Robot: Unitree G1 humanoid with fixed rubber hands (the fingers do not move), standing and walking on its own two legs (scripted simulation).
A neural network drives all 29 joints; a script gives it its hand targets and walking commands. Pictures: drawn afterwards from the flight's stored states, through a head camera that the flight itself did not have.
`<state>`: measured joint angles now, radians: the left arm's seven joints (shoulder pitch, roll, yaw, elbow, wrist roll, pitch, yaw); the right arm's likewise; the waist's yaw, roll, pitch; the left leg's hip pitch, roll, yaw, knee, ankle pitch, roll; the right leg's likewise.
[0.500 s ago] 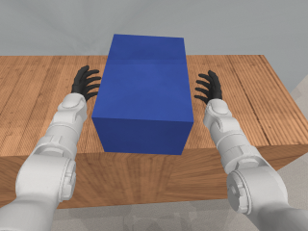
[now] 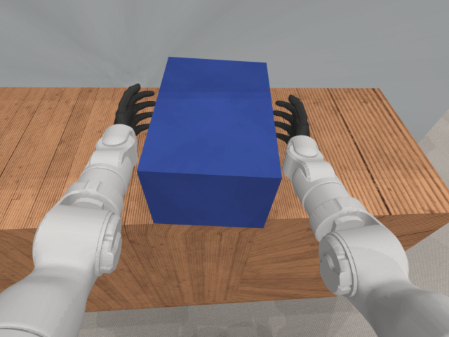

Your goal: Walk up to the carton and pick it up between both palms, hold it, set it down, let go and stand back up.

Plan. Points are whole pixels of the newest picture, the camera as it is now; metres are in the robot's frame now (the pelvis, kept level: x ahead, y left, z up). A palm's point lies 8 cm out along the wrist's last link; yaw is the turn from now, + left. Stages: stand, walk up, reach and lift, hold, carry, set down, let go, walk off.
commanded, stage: reach and lift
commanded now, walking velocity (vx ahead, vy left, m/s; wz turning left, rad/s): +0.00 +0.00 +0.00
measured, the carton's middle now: (213, 138) +0.49 +0.02 +0.06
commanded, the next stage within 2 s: none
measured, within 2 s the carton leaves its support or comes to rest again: leaves its support in 1.82 s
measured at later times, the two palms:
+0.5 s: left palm (127, 128) +0.45 +0.18 +0.12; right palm (298, 144) +0.42 -0.13 +0.11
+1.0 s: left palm (126, 129) +0.45 +0.18 +0.12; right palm (296, 146) +0.42 -0.13 +0.11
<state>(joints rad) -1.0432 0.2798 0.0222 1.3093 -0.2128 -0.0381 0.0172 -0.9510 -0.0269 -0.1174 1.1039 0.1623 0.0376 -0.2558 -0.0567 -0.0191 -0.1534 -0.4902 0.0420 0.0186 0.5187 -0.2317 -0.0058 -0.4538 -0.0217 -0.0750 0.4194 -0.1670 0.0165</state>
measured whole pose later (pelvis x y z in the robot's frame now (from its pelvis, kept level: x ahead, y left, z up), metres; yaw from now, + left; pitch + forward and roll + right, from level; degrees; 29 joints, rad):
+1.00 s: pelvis +0.03 +0.01 +0.01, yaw +0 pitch +1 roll -1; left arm -0.82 0.06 0.43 0.84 0.31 0.11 -0.11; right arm -0.68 0.13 -0.44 0.79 -0.26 -0.11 -0.13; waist -0.02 -0.05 0.04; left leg -0.13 0.02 0.04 0.32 -0.21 0.01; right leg -0.09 -0.04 -0.06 0.22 -0.14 0.04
